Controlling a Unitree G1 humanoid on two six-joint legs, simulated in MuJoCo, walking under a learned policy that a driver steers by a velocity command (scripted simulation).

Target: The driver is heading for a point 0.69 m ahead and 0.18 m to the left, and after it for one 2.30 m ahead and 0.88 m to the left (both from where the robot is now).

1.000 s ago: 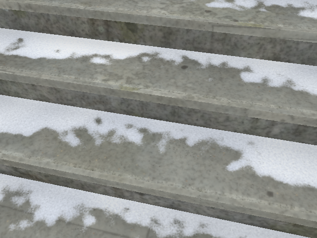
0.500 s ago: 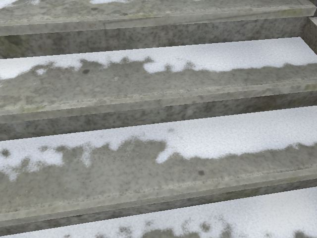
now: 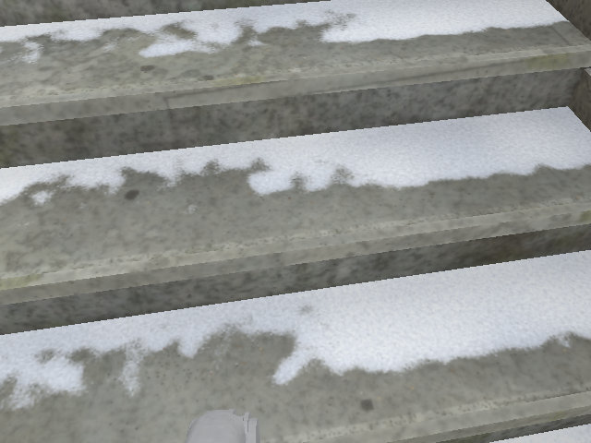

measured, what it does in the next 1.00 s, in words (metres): climbs, turning left: left foot 0.16 m higher, then right foot 0.16 m higher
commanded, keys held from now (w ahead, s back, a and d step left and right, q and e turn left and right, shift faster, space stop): w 0.26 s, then no key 0.16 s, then q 0.48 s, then w+q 0.10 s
